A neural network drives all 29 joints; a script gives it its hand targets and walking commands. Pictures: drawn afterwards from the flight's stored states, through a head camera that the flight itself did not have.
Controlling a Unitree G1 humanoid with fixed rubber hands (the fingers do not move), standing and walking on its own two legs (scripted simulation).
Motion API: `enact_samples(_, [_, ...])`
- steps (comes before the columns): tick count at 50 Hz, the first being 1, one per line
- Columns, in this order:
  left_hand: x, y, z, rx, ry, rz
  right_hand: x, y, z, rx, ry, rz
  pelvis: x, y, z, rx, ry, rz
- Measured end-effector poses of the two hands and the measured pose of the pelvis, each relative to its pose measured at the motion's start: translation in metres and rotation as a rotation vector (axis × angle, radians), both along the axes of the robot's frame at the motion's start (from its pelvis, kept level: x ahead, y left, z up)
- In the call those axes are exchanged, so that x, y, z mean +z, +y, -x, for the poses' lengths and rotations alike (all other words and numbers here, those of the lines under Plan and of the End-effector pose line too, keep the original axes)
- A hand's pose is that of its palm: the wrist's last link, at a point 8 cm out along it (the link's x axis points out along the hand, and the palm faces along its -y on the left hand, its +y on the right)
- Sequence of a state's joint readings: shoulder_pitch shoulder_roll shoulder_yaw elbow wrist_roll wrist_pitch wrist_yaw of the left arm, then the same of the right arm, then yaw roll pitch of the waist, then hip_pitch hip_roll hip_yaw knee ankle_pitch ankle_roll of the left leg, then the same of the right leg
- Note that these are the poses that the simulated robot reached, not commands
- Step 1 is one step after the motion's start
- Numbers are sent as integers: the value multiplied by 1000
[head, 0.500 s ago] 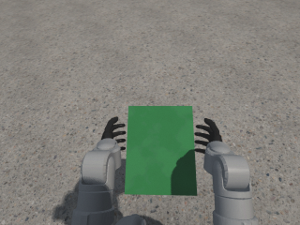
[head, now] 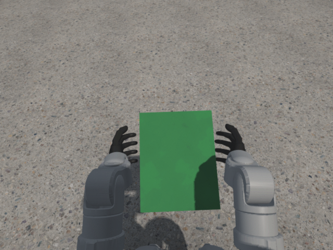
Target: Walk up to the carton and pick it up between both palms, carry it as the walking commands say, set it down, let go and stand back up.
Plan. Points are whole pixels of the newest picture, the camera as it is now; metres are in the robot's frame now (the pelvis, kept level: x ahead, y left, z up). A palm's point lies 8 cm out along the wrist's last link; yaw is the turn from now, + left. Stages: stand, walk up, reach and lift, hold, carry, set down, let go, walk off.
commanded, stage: carry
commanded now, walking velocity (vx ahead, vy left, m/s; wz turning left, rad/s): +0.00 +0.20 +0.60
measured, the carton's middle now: (175, 160) +0.35 +0.01 -0.02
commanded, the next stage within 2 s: none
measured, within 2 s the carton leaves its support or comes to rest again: neither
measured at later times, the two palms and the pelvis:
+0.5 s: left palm out of the picture +0.18 +0.40 +0.08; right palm (103, 169) +0.27 +0.16 +0.08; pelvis -0.06 +0.18 +0.00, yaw +17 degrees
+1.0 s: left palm out of the picture +0.01 +0.60 +0.10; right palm out of the picture +0.15 +0.39 +0.10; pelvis -0.17 +0.33 +0.00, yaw +36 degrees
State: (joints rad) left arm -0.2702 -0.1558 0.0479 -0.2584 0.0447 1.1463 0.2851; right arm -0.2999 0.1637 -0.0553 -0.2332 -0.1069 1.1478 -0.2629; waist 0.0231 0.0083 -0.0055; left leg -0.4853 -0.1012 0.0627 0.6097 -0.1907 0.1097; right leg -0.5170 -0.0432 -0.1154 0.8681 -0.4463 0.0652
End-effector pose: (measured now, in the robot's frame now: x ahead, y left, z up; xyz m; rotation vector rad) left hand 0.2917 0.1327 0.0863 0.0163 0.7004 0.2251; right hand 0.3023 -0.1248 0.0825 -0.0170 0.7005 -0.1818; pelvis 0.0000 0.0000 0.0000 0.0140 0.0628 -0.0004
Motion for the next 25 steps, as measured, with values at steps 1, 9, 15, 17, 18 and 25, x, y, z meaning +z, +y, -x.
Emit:
enact_samples(1, [2, 6, 1, 2, -7, -10, -1, 6, 1, 3, -8, -8, -1, 5, 1, 11, 2, -3])
enact_samples(9, [14, 68, 26, 67, 26, -40, 11, 69, 17, 85, 19, -23, 14, 48, 13, 135, -13, -10])
enact_samples(15, [22, 138, 48, 147, -12, -30, 24, 143, 16, 146, -22, -5, 15, 98, 27, 215, -13, -46])
enact_samples(17, [19, 167, 56, 171, -28, -27, 25, 174, 17, 163, -39, 2, 8, 121, 32, 239, -14, -44])
enact_samples(18, [15, 183, 59, 182, -38, -28, 23, 191, 17, 171, -50, 3, 2, 134, 34, 246, -14, -36])
enact_samples(25, [-10, 269, 114, 332, 21, 43, 2, 285, 37, 320, 30, 54, 0, 181, 60, 300, -12, 13])
